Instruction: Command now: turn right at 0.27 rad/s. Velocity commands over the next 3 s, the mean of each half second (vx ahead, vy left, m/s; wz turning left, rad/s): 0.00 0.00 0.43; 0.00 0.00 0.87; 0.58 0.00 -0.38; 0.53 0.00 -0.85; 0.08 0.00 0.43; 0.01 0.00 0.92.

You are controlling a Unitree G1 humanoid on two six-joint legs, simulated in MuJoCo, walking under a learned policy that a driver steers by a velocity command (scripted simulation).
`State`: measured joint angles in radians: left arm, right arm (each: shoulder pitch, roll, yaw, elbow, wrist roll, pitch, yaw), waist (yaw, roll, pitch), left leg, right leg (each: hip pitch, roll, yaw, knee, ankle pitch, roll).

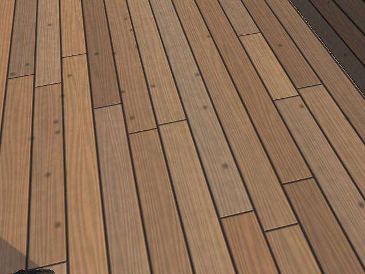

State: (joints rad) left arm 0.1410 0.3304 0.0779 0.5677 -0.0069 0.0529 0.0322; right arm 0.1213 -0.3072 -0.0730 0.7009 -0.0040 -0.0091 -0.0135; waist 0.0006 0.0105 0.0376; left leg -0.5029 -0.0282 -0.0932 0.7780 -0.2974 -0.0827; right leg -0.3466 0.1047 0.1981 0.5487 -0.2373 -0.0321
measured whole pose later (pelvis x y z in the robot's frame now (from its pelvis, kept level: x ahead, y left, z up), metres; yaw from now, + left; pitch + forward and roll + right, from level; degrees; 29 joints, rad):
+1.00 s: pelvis +0.01 +0.04 +0.00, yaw +44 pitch +2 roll -1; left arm 0.13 0.34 0.10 0.70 0.00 0.00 0.01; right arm 0.14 -0.32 -0.09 0.57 0.01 0.04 0.01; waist 0.01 -0.03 0.10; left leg -0.36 -0.03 0.01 0.56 -0.24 0.05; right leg -0.47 -0.05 -0.03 1.16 -0.52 0.06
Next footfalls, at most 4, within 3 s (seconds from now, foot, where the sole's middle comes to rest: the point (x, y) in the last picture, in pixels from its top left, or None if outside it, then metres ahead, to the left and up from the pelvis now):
0.06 left None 0.08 0.13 -0.77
0.40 right None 0.07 -0.09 -0.77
0.88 left None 0.00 0.16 -0.77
1.54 right None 0.42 0.10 -0.77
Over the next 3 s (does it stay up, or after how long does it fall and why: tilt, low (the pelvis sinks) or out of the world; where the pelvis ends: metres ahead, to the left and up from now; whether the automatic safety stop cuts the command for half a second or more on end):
stays up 0.65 0.21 0.00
